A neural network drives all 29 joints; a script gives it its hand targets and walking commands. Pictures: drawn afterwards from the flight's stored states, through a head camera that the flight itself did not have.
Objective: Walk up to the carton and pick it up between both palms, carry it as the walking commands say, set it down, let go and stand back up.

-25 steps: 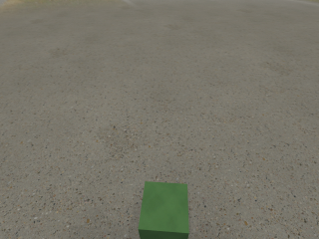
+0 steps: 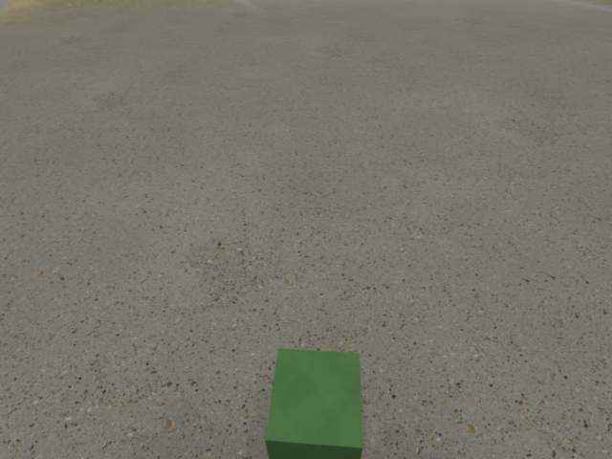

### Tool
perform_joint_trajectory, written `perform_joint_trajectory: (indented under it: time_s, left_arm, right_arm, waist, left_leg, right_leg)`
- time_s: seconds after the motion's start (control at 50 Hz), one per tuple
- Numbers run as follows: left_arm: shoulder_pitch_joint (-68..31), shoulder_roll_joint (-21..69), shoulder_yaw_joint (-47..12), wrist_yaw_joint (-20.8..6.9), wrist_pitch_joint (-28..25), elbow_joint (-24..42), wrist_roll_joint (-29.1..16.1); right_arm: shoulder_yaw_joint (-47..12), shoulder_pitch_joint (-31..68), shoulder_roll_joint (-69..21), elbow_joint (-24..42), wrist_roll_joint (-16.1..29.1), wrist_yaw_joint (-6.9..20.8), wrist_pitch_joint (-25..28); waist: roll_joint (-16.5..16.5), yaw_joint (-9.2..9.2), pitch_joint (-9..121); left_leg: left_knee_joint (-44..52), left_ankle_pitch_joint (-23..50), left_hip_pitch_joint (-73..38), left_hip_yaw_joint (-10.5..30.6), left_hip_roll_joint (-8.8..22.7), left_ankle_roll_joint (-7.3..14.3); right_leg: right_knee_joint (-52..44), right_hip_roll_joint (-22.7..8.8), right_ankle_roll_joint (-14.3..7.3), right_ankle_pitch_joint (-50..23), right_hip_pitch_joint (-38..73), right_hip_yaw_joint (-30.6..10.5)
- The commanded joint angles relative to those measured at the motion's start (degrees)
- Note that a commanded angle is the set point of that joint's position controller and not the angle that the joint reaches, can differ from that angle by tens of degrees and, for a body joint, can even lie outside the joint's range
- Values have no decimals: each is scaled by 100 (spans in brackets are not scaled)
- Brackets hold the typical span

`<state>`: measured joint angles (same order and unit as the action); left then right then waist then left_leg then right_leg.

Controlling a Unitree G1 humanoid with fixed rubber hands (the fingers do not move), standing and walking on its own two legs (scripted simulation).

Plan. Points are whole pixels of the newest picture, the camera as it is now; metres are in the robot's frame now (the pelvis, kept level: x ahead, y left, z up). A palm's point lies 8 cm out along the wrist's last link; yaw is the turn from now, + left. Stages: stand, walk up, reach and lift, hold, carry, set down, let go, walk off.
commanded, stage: walk up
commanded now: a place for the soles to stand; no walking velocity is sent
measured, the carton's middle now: (316, 410) +0.49 -0.02 -0.65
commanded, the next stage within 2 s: none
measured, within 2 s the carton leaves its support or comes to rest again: neither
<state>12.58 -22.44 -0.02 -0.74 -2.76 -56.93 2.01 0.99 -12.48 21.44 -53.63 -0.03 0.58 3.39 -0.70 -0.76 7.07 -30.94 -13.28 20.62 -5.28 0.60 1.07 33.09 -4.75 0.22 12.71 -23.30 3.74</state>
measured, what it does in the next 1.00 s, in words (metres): stands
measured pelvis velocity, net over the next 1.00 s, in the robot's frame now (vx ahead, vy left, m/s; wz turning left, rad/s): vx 0.00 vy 0.00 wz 0.00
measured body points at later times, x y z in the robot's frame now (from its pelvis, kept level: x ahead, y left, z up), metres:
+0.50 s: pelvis +0.00 +0.00 +0.00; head -0.02 -0.01 +0.45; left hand +0.08 +0.32 -0.10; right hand +0.10 -0.30 -0.12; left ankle +0.03 +0.11 -0.73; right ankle +0.05 -0.13 -0.73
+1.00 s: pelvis +0.00 +0.00 +0.00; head -0.02 -0.01 +0.45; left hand +0.08 +0.32 -0.10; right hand +0.10 -0.30 -0.12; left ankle +0.03 +0.11 -0.73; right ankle +0.05 -0.13 -0.73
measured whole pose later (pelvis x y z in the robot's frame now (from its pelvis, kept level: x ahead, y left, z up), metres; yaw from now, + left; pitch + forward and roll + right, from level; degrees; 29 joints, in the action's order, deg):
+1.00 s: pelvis +0.00 +0.00 +0.00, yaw +0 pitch +3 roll +1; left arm 12.5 -22.4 0.0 -0.7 -2.8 -56.9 2.0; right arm 1.0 -12.5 21.4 -53.7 0.0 0.6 3.4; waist -0.7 -0.8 7.1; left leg -30.9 -13.3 20.6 -5.3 0.6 1.1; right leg 33.0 -4.8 0.2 12.7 -23.3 3.7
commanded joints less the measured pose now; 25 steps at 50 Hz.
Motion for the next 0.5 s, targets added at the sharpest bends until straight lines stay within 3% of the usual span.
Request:
perform_joint_trajectory:
  time_s: [0.0, 0.48]
  left_arm:
    - [-191, -996, 257, 110, -97, 312, -10]
    - [-229, -1034, 261, 105, -92, 317, -12]
  right_arm:
    - [303, 430, 1108, 24, -166, 6, -6]
    - [298, 357, 1116, 15, -164, 4, -9]
  waist:
    - [631, -5, 45]
    - [694, 14, -33]
  left_leg:
    - [831, -359, -1017, 709, 820, 55]
    - [854, -431, -967, 695, 775, 37]
  right_leg:
    - [-1015, -363, -254, -76, 627, -690]
    - [-1085, -375, -255, 144, 570, -727]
